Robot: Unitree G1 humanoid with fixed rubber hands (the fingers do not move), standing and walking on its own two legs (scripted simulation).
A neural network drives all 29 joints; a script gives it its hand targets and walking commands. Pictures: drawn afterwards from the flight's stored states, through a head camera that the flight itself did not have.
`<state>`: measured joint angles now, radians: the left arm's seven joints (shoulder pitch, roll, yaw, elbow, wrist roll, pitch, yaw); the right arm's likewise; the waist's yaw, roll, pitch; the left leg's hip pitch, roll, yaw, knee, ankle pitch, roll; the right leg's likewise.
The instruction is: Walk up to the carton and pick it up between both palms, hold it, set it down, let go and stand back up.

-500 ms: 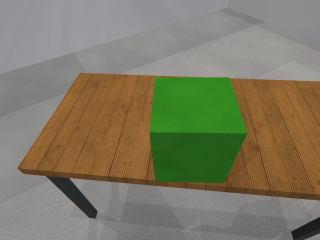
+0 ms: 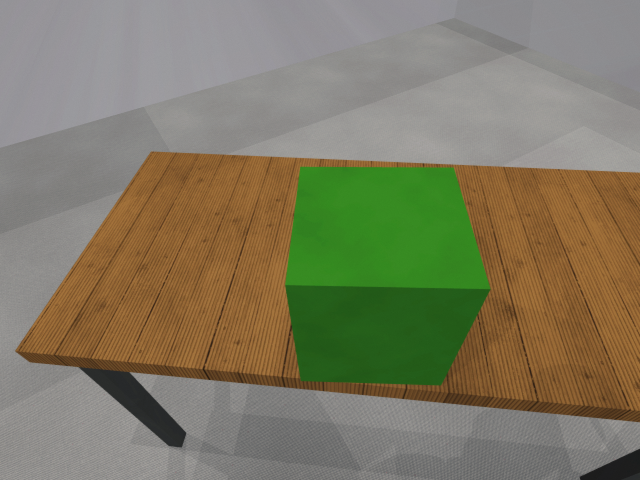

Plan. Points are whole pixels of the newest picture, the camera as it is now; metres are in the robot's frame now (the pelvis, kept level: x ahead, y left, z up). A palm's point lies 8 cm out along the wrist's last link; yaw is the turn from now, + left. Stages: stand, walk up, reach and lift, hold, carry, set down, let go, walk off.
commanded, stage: walk up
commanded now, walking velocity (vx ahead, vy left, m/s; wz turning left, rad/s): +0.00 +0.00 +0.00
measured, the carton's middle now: (373, 280) +0.39 -0.05 +0.02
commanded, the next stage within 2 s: none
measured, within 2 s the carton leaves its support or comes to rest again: neither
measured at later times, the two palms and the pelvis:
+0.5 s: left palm out of the picture +0.03 +0.20 -0.14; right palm out of the picture -0.08 -0.31 -0.15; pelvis -0.02 -0.06 -0.01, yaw -2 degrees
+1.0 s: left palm out of the picture -0.02 +0.07 -0.15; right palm out of the picture -0.03 -0.33 -0.15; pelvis -0.01 -0.14 +0.00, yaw -1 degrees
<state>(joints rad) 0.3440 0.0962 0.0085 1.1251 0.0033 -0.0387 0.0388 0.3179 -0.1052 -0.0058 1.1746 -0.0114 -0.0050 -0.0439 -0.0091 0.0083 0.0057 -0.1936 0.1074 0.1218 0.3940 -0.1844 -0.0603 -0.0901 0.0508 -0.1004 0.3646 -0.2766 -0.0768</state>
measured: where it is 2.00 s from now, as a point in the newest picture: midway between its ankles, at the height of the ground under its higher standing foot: outside the picture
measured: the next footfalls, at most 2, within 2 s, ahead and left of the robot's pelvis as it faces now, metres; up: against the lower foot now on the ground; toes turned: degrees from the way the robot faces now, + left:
right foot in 0.52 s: +0.02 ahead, -0.22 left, +0.00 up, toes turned -7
left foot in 0.86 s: +0.01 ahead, -0.02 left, +0.00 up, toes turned +2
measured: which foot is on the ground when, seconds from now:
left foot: down 0.00-0.52, up 0.54-0.84, down 0.86-1.00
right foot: down 0.00-0.28, up 0.30-0.50, down 0.52-1.00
